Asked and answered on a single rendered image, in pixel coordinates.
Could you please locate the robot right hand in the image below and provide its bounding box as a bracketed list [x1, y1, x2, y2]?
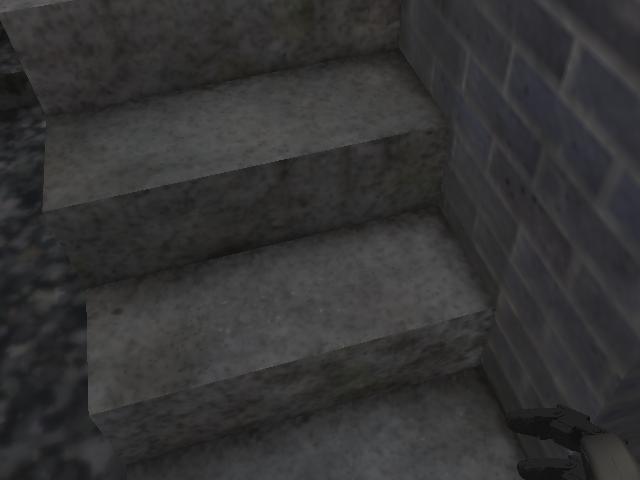
[505, 404, 640, 480]

